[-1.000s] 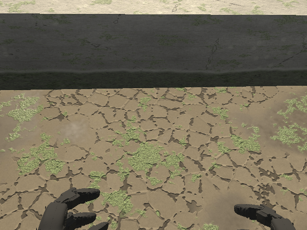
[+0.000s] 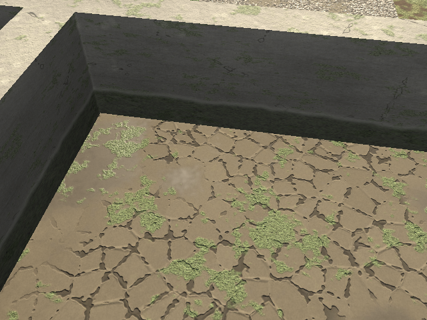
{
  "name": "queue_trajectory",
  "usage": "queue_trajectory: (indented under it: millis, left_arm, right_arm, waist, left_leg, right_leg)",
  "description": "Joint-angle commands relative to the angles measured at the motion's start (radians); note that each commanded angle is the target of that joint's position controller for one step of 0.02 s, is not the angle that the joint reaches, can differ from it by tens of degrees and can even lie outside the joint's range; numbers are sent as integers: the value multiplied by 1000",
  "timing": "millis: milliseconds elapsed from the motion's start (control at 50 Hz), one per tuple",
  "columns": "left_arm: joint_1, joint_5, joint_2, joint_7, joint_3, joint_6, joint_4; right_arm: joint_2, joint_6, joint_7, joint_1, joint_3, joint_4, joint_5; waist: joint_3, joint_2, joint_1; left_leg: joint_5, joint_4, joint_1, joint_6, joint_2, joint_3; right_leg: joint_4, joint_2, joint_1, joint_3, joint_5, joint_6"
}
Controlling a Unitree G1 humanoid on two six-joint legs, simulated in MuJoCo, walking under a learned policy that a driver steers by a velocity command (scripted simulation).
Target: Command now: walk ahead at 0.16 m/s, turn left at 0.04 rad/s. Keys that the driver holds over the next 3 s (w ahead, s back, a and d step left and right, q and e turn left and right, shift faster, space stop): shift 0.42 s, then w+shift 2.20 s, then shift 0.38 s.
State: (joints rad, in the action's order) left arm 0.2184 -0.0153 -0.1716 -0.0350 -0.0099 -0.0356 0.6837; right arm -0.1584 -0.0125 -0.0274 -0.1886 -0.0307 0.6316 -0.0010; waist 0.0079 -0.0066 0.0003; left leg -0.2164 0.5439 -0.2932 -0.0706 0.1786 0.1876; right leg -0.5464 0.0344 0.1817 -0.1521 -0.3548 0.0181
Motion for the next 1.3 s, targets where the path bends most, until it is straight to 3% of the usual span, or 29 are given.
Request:
queue_trajectory:
  millis: [20,40,100,300,320,340,420,440,460,500,520,540,740,760,780,960,980,1040,1120,1180,1300]
  left_arm:
    - [-73,1,-88,-9,22,-4,-74]
    - [-83,-6,-87,-9,20,-11,-85]
    - [-90,-8,-89,-9,21,-29,-82]
    - [-131,-7,-91,-6,26,-64,-85]
    - [-50,-56,-87,-36,1,-62,-66]
    - [-52,-59,-87,-46,0,-61,-60]
    - [-47,-55,-103,-50,-14,-43,-56]
    - [-96,-3,-46,-13,-16,-37,-64]
    - [-109,4,-33,4,-27,-28,-72]
    - [-143,5,-80,10,-11,-21,-91]
    - [-156,-3,-91,7,-9,-20,-98]
    - [-152,-6,-98,4,-4,-18,-105]
    - [-178,-13,-63,0,-1,-8,-171]
    - [-171,-6,-62,3,1,-6,-173]
    - [-176,-6,-61,4,1,-5,-177]
    - [-246,-3,-28,11,-1,10,-214]
    - [-246,3,-21,14,2,11,-217]
    - [-268,7,-41,17,7,15,-218]
    - [-272,10,-38,19,8,24,-222]
    - [-277,11,-55,30,14,36,-238]
    - [-247,8,-37,33,14,42,-245]
  right_arm:
    - [-77,20,15,37,22,-73,1]
    - [-80,8,20,9,22,-66,-5]
    - [-84,-4,28,-3,21,-63,-8]
    - [-108,-9,46,-46,24,-52,-10]
    - [-137,-24,31,-70,15,-77,-9]
    - [-137,-29,24,-40,15,-94,-2]
    - [-140,-26,26,-29,9,-125,0]
    - [-93,-20,43,-45,8,-71,-8]
    - [-94,-25,48,-45,6,-61,-9]
    - [-113,-35,51,22,14,-77,-13]
    - [-87,-36,48,63,6,-95,-15]
    - [-90,-34,47,61,6,-93,-17]
    - [-86,-17,58,148,0,-118,-9]
    - [-108,-15,59,135,6,-108,-8]
    - [-105,-14,59,147,5,-112,-9]
    - [-87,-8,37,226,4,-137,-5]
    - [-75,-2,35,260,1,-141,10]
    - [-72,1,24,288,2,-154,7]
    - [-71,7,20,279,4,-149,2]
    - [-72,14,6,294,3,-158,11]
    - [-89,19,2,313,4,-174,16]
  waist:
    - [67,-9,-6]
    - [83,7,-16]
    - [63,-6,-10]
    - [63,6,-18]
    - [90,56,11]
    - [61,72,16]
    - [54,32,16]
    - [91,-22,-2]
    - [72,-29,-6]
    - [14,-53,-9]
    - [6,-56,-20]
    - [19,-51,-21]
    - [108,8,-12]
    - [106,10,-3]
    - [106,5,-2]
    - [102,-12,0]
    - [112,-26,20]
    - [48,-33,8]
    - [49,-8,0]
    - [48,-1,-4]
    - [68,79,9]
  left_leg:
    - [114,-97,-84,10,-112,117]
    - [94,-103,-85,5,-106,118]
    - [104,-85,-111,0,-107,114]
    - [136,-53,-137,-10,-115,120]
    - [114,-87,-153,-60,-147,228]
    - [91,-120,-199,-86,-169,275]
    - [4,-130,-211,-70,-157,252]
    - [-80,-132,-163,-1,-130,140]
    - [-79,-123,-106,20,-115,108]
    - [13,-47,-115,16,-81,57]
    - [72,-29,-99,15,-71,29]
    - [98,-8,-89,12,-67,13]
    - [436,71,-9,8,-98,-10]
    - [448,78,-28,9,-105,-8]
    - [454,75,-30,11,-109,-12]
    - [327,28,-20,37,-122,-12]
    - [222,23,-27,42,-126,-9]
    - [123,4,-45,55,-121,-27]
    - [95,-12,-19,57,-121,-27]
    - [40,-9,-46,53,-118,-38]
    - [-87,-119,-107,45,-147,54]
  right_leg:
    - [58,75,-145,98,320,14]
    - [62,74,-166,99,317,20]
    - [59,74,-176,93,358,27]
    - [41,70,-189,80,400,44]
    - [-30,54,-226,83,367,66]
    - [-55,35,-227,89,333,65]
    - [-6,46,-223,103,344,69]
    - [100,87,-222,116,293,50]
    - [145,91,-173,116,199,39]
    - [133,66,-123,103,159,32]
    - [118,65,-92,89,196,25]
    - [105,60,-88,83,210,25]
    - [-2,36,-95,46,390,6]
    - [-5,38,-110,53,384,16]
    - [-7,43,-108,54,384,18]
    - [32,55,-67,68,246,15]
    - [60,64,-76,79,141,17]
    - [123,93,-22,106,26,28]
    - [129,88,-6,105,15,23]
    - [120,102,19,114,-28,28]
    - [26,47,-48,71,56,12]
